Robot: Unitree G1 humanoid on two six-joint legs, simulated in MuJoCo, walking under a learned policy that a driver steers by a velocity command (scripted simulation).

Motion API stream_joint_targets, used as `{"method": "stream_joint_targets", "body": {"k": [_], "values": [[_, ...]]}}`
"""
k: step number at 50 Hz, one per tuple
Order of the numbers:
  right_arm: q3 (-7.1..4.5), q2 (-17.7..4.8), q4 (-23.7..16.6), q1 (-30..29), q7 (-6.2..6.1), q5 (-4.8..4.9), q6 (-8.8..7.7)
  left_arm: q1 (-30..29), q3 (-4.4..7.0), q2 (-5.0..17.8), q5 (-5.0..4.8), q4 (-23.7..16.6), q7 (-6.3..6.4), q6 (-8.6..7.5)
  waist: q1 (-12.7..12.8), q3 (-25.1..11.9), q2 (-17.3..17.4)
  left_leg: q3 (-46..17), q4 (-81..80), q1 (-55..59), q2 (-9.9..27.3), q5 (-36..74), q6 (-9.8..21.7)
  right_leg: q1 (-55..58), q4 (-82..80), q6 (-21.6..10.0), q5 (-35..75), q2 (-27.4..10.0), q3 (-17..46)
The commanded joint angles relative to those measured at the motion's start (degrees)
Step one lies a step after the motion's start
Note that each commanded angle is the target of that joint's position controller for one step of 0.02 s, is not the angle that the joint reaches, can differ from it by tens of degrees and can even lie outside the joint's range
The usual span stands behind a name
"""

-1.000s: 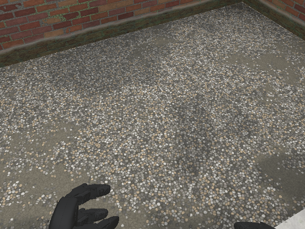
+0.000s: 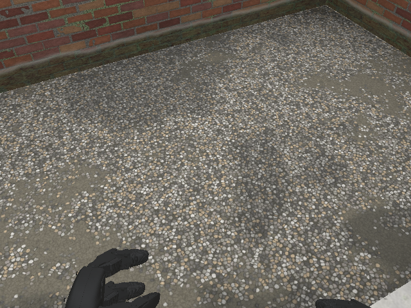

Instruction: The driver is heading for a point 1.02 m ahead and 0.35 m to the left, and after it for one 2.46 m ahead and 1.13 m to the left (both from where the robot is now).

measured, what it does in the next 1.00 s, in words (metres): stands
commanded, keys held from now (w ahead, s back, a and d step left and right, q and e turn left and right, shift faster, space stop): w+shift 1.00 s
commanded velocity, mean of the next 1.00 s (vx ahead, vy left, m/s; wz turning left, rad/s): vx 1.00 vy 0.00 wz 0.00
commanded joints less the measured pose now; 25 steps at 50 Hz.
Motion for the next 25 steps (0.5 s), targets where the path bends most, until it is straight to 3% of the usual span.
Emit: {"method": "stream_joint_targets", "body": {"k": [1,25], "values": [[-0.99,-3.61,-5.52,-4.65,-0.06,0.01,-1.06,-8.39,1.06,3.59,-0.01,-6.23,0.09,-1.16,-0.02,-6.28,0.19,-0.61,-4.89,0.79,-0.08,11.2,2.9,1.78,-7.05,-0.17,6.16,-2.81,1.41],[-0.92,-3.6,-5.62,-4.68,0.05,0.03,-1.15,-8.33,1.06,3.58,-0.01,-6.24,0.13,-1.2,-0.06,-6.23,0.18,-0.96,-4.88,0.24,-0.14,10.48,3.01,1.68,-7.01,0.05,5.84,-3.01,1.06]]}}
Keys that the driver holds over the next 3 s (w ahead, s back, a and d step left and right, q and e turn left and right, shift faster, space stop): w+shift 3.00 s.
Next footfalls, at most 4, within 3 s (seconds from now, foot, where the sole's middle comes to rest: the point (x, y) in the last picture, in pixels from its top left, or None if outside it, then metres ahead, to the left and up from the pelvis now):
none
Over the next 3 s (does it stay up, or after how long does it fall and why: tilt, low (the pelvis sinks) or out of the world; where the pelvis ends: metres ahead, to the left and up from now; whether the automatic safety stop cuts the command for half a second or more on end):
stays up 0.00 0.00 0.00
